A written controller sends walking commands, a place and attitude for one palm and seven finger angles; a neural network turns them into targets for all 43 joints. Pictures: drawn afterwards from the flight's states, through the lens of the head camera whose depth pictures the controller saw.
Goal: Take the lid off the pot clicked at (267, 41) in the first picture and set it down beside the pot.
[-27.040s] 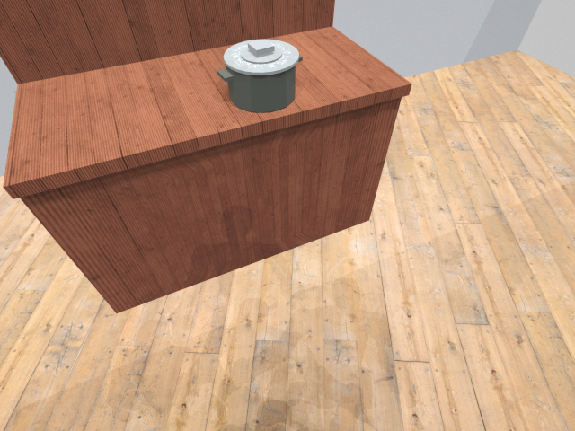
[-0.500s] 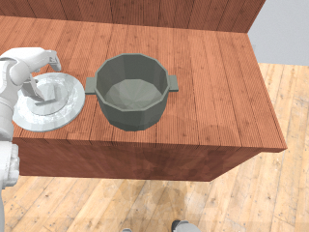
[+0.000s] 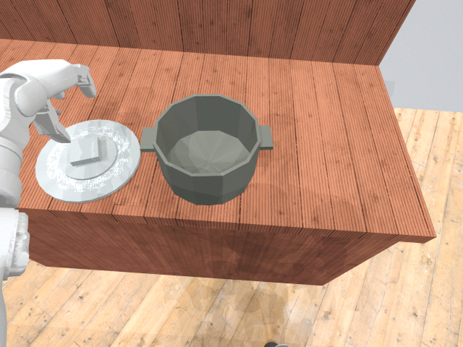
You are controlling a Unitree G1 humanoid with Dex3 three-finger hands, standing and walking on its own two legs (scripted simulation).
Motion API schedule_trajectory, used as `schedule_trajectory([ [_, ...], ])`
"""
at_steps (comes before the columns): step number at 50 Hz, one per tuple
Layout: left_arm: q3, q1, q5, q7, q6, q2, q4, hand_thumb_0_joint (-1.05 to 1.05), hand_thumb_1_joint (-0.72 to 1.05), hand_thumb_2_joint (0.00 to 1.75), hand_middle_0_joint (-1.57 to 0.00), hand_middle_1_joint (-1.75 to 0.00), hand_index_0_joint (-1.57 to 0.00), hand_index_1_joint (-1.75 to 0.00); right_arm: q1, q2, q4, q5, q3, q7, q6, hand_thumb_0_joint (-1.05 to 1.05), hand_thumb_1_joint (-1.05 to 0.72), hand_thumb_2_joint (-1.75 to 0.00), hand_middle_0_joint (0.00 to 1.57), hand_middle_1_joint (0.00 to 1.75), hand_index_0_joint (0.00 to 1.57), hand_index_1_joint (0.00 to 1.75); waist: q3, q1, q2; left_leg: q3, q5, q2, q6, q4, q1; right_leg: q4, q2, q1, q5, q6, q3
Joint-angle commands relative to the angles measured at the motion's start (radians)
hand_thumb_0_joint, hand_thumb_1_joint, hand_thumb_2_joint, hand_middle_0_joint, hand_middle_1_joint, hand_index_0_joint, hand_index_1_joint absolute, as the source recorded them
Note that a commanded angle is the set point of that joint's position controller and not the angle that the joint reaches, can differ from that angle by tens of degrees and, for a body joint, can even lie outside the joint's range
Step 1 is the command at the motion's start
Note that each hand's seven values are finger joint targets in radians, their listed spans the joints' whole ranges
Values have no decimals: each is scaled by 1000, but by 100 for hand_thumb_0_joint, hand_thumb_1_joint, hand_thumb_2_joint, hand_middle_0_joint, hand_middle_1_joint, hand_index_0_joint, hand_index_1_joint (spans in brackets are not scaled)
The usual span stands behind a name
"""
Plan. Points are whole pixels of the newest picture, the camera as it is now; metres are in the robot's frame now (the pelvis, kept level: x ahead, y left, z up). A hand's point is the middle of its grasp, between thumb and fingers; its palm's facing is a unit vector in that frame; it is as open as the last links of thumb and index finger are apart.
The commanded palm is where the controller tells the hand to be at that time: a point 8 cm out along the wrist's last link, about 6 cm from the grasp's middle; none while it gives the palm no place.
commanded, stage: raise the empty hand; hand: left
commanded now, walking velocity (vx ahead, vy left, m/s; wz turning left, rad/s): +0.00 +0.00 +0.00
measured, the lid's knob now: (85, 151) +0.49 +0.30 -0.02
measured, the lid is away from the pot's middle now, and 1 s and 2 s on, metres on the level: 0.25 0.25 0.25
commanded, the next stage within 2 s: draw the hand back to the body in 0.08 s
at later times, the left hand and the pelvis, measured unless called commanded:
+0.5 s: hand (55, 120) +0.45 +0.28 +0.12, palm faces -0.35 -0.02 -0.94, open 11.0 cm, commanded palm +0.43 +0.28 +0.18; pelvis +0.00 +0.00 +0.01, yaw +0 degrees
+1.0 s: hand (61, 119) +0.41 +0.23 +0.16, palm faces +0.33 -0.90 -0.30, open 10.7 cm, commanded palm +0.35 +0.27 +0.18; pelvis +0.02 -0.01 +0.01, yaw -1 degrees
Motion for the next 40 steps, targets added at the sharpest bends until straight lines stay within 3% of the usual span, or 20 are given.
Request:
schedule_trajectory([
  [1, 69, -518, -16, 32, 9, 273, -184, 0, 0, 62, -34, -88, -34, -88, 117, -173, -45, -3, -55, -13, -17, 0, -90, -90, 20, 30, 20, 30, -429, -23, 75, -4, 656, 10, -24, -42, 290, 9, 69, 155, 353, -85, -80],
  [3, 88, -489, -20, 29, 4, 282, -188, 0, 0, 62, -34, -88, -34, -88, 115, -174, -50, -7, -58, -8, -21, 0, -90, -90, 20, 30, 20, 30, -439, -14, 73, -8, 715, 10, -26, -34, 306, 11, 69, 161, 377, -86, -79],
  [7, 64, -453, -18, 22, 10, 259, -105, 0, 0, 62, -34, -88, -34, -88, 111, -176, -51, -1, -52, -8, -16, 0, -90, -90, 20, 30, 20, 30, -382, -22, 21, 6, 598, 5, -17, -46, 237, 4, 69, 154, 337, -83, -81],
  [11, 120, -498, -9, 29, -9, 324, -257, 0, 0, 62, -34, -88, -34, -88, 111, -172, -66, -10, -64, -4, -11, 0, -90, -90, 20, 30, 20, 30, -490, -3, 101, -15, 734, 7, -29, -37, 332, 12, 71, 189, 382, -86, -74],
  [13, 177, -425, -21, 34, -24, 363, -300, 0, 0, 62, -34, -88, -34, -88, 97, -169, -86, -15, -70, 4, -12, 0, -90, -90, 20, 30, 20, 30, -513, 13, 123, -30, 842, 8, -34, -33, 368, 16, 71, 202, 410, -87, -72],
  [14, 176, -383, -27, 33, -25, 346, -306, 0, 0, 62, -34, -88, -34, -88, 87, -164, -91, -18, -69, 9, -11, 0, -90, -90, 20, 30, 20, 30, -507, 11, 121, -31, 830, 7, -32, -39, 365, 11, 69, 208, 400, -84, -74],
  [16, 144, -263, -48, 28, -16, 282, -202, 0, 0, 62, -34, -88, -34, -88, 73, -161, -95, -7, -60, 14, -5, 0, -90, -90, 20, 30, 20, 30, -393, 9, 37, -11, 699, 4, -20, -57, 273, -7, 65, 200, 359, -81, -81],
  [17, 142, -284, -53, 27, -14, 287, -253, 0, 0, 62, -34, -88, -34, -88, 61, -165, -98, -3, -60, 17, 1, 0, -90, -90, 20, 30, 20, 30, -389, 12, 33, -5, 658, 4, -15, -70, 264, -15, 62, 214, 358, -82, -77],
  [20, 163, -345, -41, 39, -14, 318, -474, 0, 0, 62, -34, -88, -34, -88, 39, -159, -119, -12, -72, 26, 5, 0, -90, -90, 20, 30, 20, 30, -480, 18, 137, -34, 812, 10, -30, -71, 383, -9, 65, 224, 385, -86, -71],
  [21, 193, -284, -45, 44, -11, 337, -454, 0, 0, 62, -34, -88, -34, -88, 41, -155, -126, -12, -72, 27, -3, 0, -90, -90, 20, 30, 20, 30, -473, 20, 136, -43, 841, 9, -31, -69, 396, -11, 67, 225, 379, -85, -73],
  [24, 225, -168, -77, 45, -4, 349, -376, 0, 0, 62, -34, -88, -34, -88, 27, -161, -127, -7, -61, 29, -10, 0, -90, -90, 20, 30, 20, 30, -415, 30, 47, -22, 713, 4, -13, -87, 311, -25, 56, 268, 374, -82, -72],
  [26, 198, -160, -81, 43, 1, 314, -425, 0, 0, 62, -34, -88, -34, -88, 2, -155, -139, -5, -61, 31, -12, 0, -90, -90, 20, 30, 20, 30, -390, 29, 34, -14, 679, 2, -7, -99, 297, -33, 53, 280, 385, -82, -70],
  [28, 162, -183, -84, 36, 7, 277, -522, 0, 0, 62, -34, -88, -34, -88, -18, -154, -144, -4, -65, 37, -14, 0, -90, -90, 20, 30, 20, 30, -398, 25, 84, -24, 745, 9, -15, -99, 345, -35, 54, 263, 382, -83, -69],
  [30, 221, -124, -85, 42, 8, 328, -568, 0, 0, 62, -34, -88, -34, -88, -21, -151, -155, -9, -66, 40, -25, 0, -90, -90, 20, 30, 20, 30, -435, 38, 115, -41, 815, 10, -21, -95, 395, -28, 57, 273, 381, -81, -72],
  [33, 230, -16, -112, 38, 14, 308, -510, 0, 0, 62, -34, -88, -34, -88, -38, -154, -157, -6, -57, 42, -33, 0, -90, -90, 20, 30, 20, 30, -370, 41, 50, -30, 739, 7, -13, -105, 332, -41, 51, 290, 379, -80, -73],
  [34, 253, -78, -664, 184, 3, -59, -530, 0, 0, 62, -34, -88, -34, -88, 88, -74, -172, -8, -59, 2, -58, 0, -90, -90, 20, 30, 20, 30, -265, -17, -4, -1, 591, 73, -60, -118, 438, -54, 28, 198, 266, -102, -90],
  [35, 204, 26, -719, 256, 11, -88, -528, 0, 0, 62, -34, -88, -34, -88, 46, -95, -165, -7, -41, -16, -81, 0, -90, -90, 20, 30, 20, 30, -248, 2, -31, -46, 502, 102, -57, -147, 463, -60, 26, 174, 189, -95, -77],
  [36, 265, 82, -806, 313, 14, -76, -555, 0, 0, 62, -34, -88, -34, -88, 16, -106, -167, -12, -39, -31, -102, 0, -90, -90, 20, 30, 20, 30, -268, 22, -57, -33, 479, 103, -47, -159, 450, -72, 16, 215, 192, -94, -66],
  [37, 288, 56, -853, 355, 13, -57, -632, 0, 0, 62, -34, -88, -34, -88, -6, -113, -162, -16, -33, -39, -124, 0, -90, -90, 20, 30, 20, 30, -302, 33, -40, -25, 521, 98, -47, -161, 453, -67, 13, 255, 228, -93, -59],
  [40, 417, 2, -906, 448, 20, 39, -737, 0, 2, 63, -34, -86, -34, -86, -17, -123, -115, -35, -31, -51, -175, 0, -90, -90, 20, 30, 20, 30, -316, 50, 79, -9, 618, 93, -70, -157, 456, -57, 5, 302, 290, -92, -56],
])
